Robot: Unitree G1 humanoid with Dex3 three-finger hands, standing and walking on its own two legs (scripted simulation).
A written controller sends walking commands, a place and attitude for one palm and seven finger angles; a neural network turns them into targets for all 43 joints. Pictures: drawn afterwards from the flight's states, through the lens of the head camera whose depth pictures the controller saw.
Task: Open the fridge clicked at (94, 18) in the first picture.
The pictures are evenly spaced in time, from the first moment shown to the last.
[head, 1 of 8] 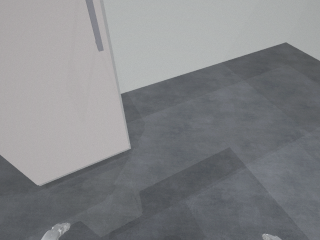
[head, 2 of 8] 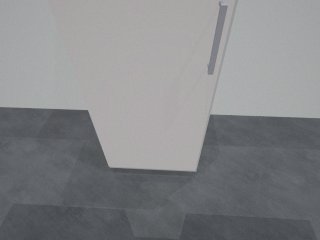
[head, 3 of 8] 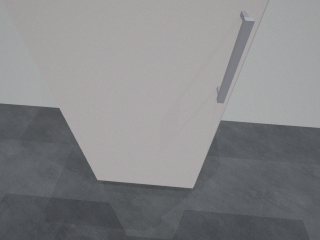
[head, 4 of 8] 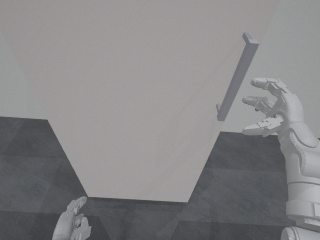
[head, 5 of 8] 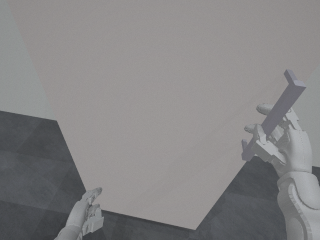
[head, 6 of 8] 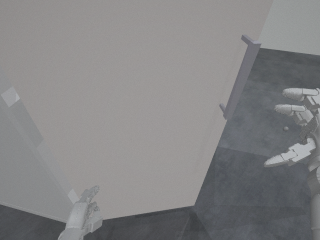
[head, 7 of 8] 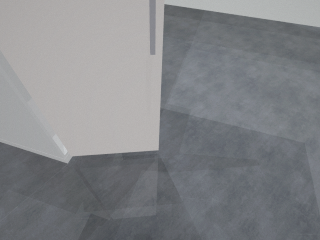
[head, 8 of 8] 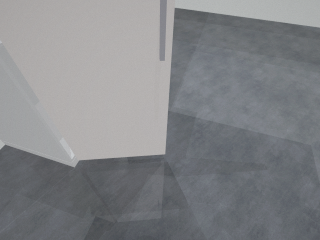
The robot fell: no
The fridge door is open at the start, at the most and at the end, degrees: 0 70 67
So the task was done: yes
